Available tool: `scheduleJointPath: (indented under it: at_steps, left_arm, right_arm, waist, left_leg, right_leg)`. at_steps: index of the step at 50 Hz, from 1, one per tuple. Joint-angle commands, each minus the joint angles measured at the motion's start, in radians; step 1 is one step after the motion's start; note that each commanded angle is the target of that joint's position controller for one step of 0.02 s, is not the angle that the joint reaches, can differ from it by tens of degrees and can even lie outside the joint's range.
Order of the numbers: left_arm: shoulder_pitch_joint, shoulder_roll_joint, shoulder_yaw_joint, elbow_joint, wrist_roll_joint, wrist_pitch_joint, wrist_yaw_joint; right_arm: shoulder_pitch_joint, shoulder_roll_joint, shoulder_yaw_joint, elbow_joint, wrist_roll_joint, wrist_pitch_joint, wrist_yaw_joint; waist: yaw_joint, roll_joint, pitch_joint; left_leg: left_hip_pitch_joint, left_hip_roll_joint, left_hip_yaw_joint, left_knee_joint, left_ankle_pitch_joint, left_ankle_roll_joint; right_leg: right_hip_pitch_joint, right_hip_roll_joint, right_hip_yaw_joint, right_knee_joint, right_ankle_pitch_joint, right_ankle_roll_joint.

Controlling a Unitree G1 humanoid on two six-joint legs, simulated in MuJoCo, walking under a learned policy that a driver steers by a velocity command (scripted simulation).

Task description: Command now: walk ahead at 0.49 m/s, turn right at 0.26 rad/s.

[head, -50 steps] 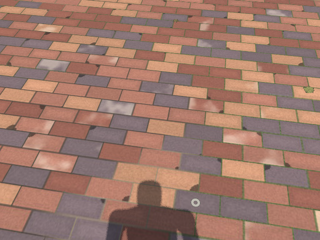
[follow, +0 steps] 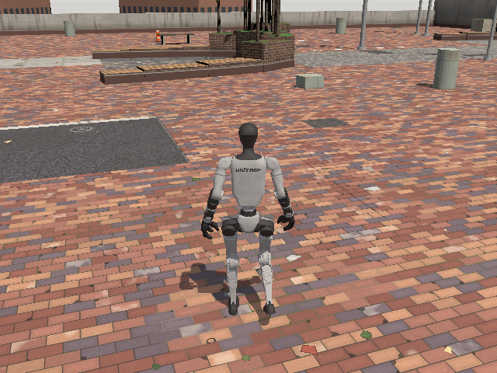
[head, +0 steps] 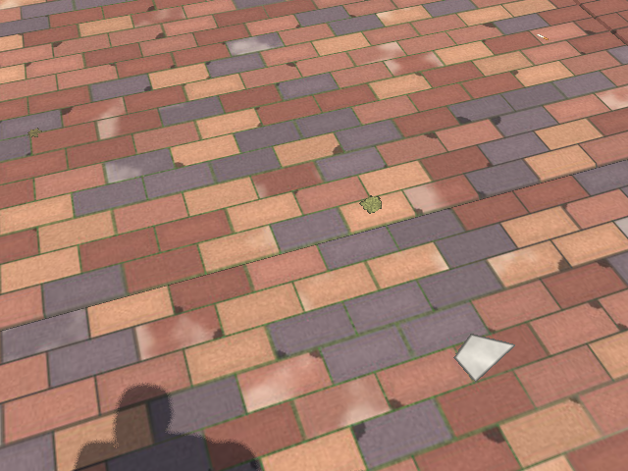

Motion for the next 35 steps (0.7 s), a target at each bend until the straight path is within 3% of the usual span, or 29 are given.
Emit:
scheduleJointPath:
  at_steps: [1, 4, 6, 9, 13, 15, 16, 17, 18, 19, 20, 21, 22, 23, 25, 28, 31, 35]
  left_arm:
    - [0.026, 0.034, 0.009, -0.071, 0.007, -0.008, -0.002]
    - [-0.058, 0.021, -0.004, -0.113, 0.021, -0.008, -0.001]
    - [-0.129, 0.02, -0.011, -0.135, 0.023, -0.014, -0.006]
    - [-0.233, 0.024, -0.017, -0.16, 0.014, -0.02, -0.016]
    - [-0.333, 0.051, -0.012, -0.208, 0.002, -0.025, -0.032]
    - [-0.315, 0.073, -0.003, -0.214, 0.003, -0.031, -0.039]
    - [-0.249, 0.093, 0.01, -0.198, 0.007, -0.032, -0.039]
    - [-0.104, 0.14, 0.036, -0.154, 0.01, -0.032, -0.033]
    - [0.094, 0.226, 0.063, -0.122, 0.024, -0.031, -0.02]
    - [0.151, 0.306, 0.078, -0.108, 0.03, -0.021, -0.024]
    - [0.159, 0.198, 0.054, -0.107, 0.024, -0.025, -0.026]
    - [0.086, 0.154, 0.039, -0.116, 0.021, -0.03, -0.026]
    - [0.004, 0.122, 0.028, -0.127, 0.022, -0.032, -0.028]
    - [-0.052, 0.089, 0.02, -0.131, 0.023, -0.035, -0.033]
    - [-0.089, 0.068, 0.018, -0.116, 0.033, -0.05, -0.037]
    - [-0.067, 0.091, 0.031, -0.08, 0.041, -0.062, -0.027]
    - [-0.049, 0.104, 0.035, -0.054, 0.042, -0.057, -0.011]
    - [-0.014, 0.132, 0.04, -0.028, 0.034, -0.048, 0.005]
  right_arm:
    - [0.028, -0.07, -0.01, -0.021, -0.002, -0.01, 0.007]
    - [0.07, -0.125, -0.023, 0.004, 0.008, -0.011, 0.003]
    - [0.088, -0.145, -0.027, 0.011, 0.014, -0.003, -0.003]
    - [0.137, -0.163, -0.026, 0.029, 0.026, 0.009, -0.005]
    - [0.203, -0.176, -0.024, 0.06, 0.034, 0.028, -0.004]
    - [0.198, -0.189, -0.026, 0.065, 0.035, 0.04, -0.006]
    - [0.184, -0.192, -0.025, 0.063, 0.034, 0.047, -0.008]
    - [0.184, -0.168, -0.015, 0.06, 0.027, 0.05, -0.01]
    - [0.179, -0.115, 0.009, 0.028, 0.007, 0.046, -0.01]
    - [0.29, 0.011, 0.046, 0.015, 0.015, 0.023, -0.006]
    - [0.249, -0.109, 0.016, 0.032, 0.041, 0.008, -0.005]
    - [0.169, -0.156, 0.0, 0.007, 0.059, 0.003, -0.005]
    - [0.13, -0.144, -0.001, 0.003, 0.052, 0.008, -0.011]
    - [0.11, -0.13, -0.006, 0.002, 0.037, 0.02, -0.015]
    - [0.141, -0.091, -0.007, 0.009, 0.036, 0.051, -0.014]
    - [0.119, -0.062, -0.01, -0.007, 0.036, 0.073, -0.014]
    - [0.049, -0.054, -0.013, -0.037, 0.03, 0.073, -0.008]
    - [-0.093, -0.031, -0.001, -0.092, 0.021, 0.069, 0.017]
  waist:
    - [0.017, 0.093, -0.041]
    - [0.007, 0.081, -0.008]
    - [-0.011, 0.077, -0.003]
    - [-0.048, 0.09, 0.011]
    - [-0.072, 0.105, 0.029]
    - [-0.042, 0.113, 0.018]
    - [0.003, 0.112, -0.015]
    - [0.067, 0.09, -0.101]
    - [0.141, -0.028, -0.25]
    - [0.092, -0.296, -0.355]
    - [0.125, -0.176, -0.322]
    - [0.106, -0.124, -0.197]
    - [0.071, -0.061, -0.145]
    - [0.044, -0.048, -0.09]
    - [0.0, -0.066, -0.059]
    - [-0.014, -0.028, -0.023]
    - [-0.003, -0.02, 0.003]
    - [0.048, -0.007, 0.05]
  left_leg:
    - [0.144, 0.27, -0.307, -0.265, 0.009, 0.196]
    - [0.123, 0.278, -0.236, -0.309, 0.089, 0.22]
    - [0.129, 0.261, -0.182, -0.313, 0.114, 0.203]
    - [0.129, 0.235, -0.117, -0.294, 0.118, 0.168]
    - [0.234, 0.287, -0.141, -0.243, 0.074, 0.144]
    - [0.274, 0.307, -0.148, -0.185, 0.12, 0.125]
    - [0.273, 0.287, -0.125, -0.102, 0.243, 0.106]
    - [0.235, 0.234, -0.075, 0.077, 0.365, 0.079]
    - [0.034, 0.167, -0.022, 0.409, 0.179, 0.034]
    - [-0.35, 0.008, -0.013, 0.742, -0.391, -0.017]
    - [-0.456, 0.047, -0.151, 0.877, -0.434, -0.004]
    - [-0.495, 0.091, -0.155, 0.888, -0.337, 0.013]
    - [-0.451, 0.136, -0.136, 0.848, -0.247, 0.008]
    - [-0.419, 0.162, -0.135, 0.792, -0.186, 0.001]
    - [-0.328, 0.182, -0.139, 0.753, -0.115, -0.009]
    - [-0.374, 0.173, -0.163, 0.704, -0.024, -0.022]
    - [-0.421, 0.158, -0.167, 0.558, 0.113, -0.028]
    - [-0.397, 0.15, -0.079, 0.352, 0.239, -0.015]
  right_leg:
    - [-0.172, -0.118, 0.013, -0.048, 0.057, -0.003]
    - [-0.216, -0.144, -0.02, -0.216, 0.142, 0.019]
    - [-0.208, -0.142, -0.037, -0.356, 0.257, 0.025]
    - [-0.142, -0.105, -0.079, -0.528, 0.371, 0.035]
    - [-0.131, -0.083, -0.086, -0.638, 0.332, 0.014]
    - [-0.069, -0.062, -0.102, -0.689, 0.274, -0.012]
    - [0.034, -0.036, -0.125, -0.72, 0.261, -0.03]
    - [0.23, -0.022, -0.13, -0.735, 0.256, -0.058]
    - [0.532, -0.219, 0.091, -0.732, 0.268, -0.131]
    - [0.814, -0.435, 0.526, -0.848, 0.126, -0.276]
    - [0.767, -0.427, 0.588, -0.904, 0.04, -0.261]
    - [0.648, -0.396, 0.427, -0.913, 0.099, -0.213]
    - [0.527, -0.349, 0.301, -0.938, 0.18, -0.184]
    - [0.433, -0.308, 0.208, -0.979, 0.224, -0.165]
    - [0.324, -0.268, 0.092, -1.042, 0.304, -0.147]
    - [0.308, -0.264, -0.029, -1.073, 0.456, -0.149]
    - [0.335, -0.253, -0.122, -1.087, 0.486, -0.133]
    - [0.366, -0.252, -0.216, -1.102, 0.468, -0.106]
